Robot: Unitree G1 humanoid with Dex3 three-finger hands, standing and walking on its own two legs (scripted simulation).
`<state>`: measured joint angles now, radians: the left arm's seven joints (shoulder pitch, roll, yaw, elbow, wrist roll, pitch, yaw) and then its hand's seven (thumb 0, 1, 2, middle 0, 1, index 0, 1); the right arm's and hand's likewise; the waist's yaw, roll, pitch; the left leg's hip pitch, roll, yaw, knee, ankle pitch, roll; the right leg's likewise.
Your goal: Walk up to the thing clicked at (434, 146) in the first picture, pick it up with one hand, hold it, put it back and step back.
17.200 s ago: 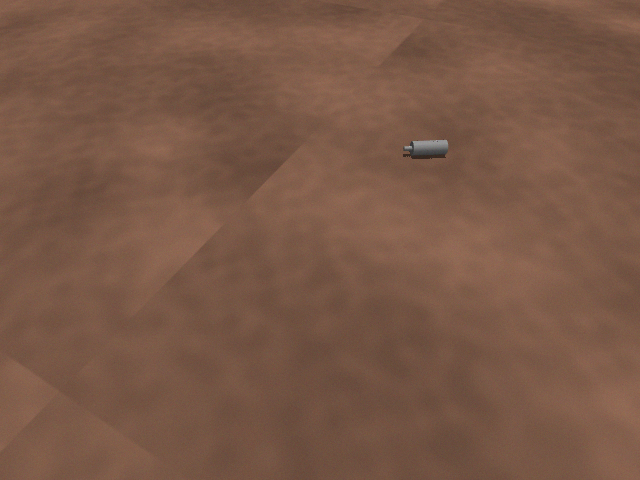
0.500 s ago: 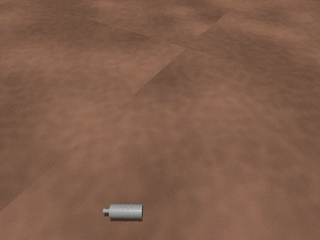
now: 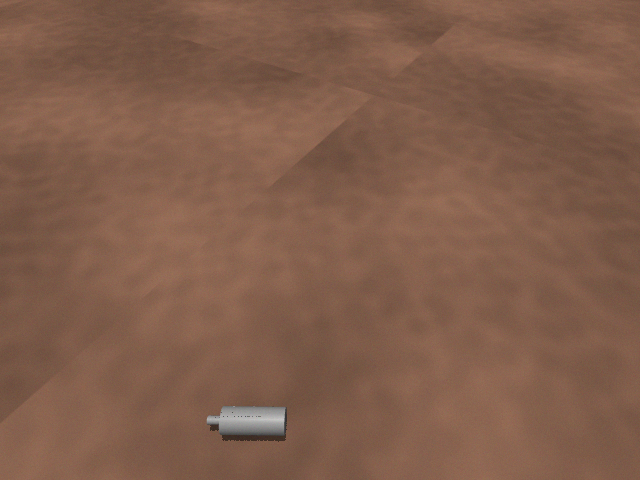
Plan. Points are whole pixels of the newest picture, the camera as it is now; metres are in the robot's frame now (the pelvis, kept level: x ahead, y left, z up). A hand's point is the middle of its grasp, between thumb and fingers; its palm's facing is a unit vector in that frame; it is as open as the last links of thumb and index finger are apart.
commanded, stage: stand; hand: left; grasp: from above
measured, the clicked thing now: (246, 420) +0.44 +0.24 -0.74
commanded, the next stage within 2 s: rise first in 0.28 s
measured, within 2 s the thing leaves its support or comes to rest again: neither
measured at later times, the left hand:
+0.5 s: hand out of the picture +0.11 +0.25 -0.16, palm faces +0.05 -0.94 -0.33, open 7.7 cm
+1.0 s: hand out of the picture +0.14 +0.26 -0.22, palm faces -0.11 -0.90 -0.43, open 13.8 cm
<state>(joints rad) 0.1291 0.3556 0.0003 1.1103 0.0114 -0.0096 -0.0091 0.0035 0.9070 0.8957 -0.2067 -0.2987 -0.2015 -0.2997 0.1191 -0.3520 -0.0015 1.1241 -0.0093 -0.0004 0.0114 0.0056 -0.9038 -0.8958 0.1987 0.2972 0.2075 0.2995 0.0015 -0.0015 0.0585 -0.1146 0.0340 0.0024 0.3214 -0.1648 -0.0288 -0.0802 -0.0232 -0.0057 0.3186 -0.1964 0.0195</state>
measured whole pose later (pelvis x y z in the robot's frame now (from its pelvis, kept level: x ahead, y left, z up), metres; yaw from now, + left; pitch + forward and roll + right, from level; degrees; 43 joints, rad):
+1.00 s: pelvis -0.01 +0.01 -0.07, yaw +0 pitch +14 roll -1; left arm 0.14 0.30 0.14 0.66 0.23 0.14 0.01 0.00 -0.46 0.98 -0.07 -1.06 -0.07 -1.06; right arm 0.22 -0.25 -0.04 0.62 0.01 -0.10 -0.02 0.01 -0.90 -0.90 0.20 0.30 0.21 0.30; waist -0.01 -0.01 -0.07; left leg -0.78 0.04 -0.02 0.99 -0.46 -0.02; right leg -0.73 -0.02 0.00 0.97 -0.48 0.03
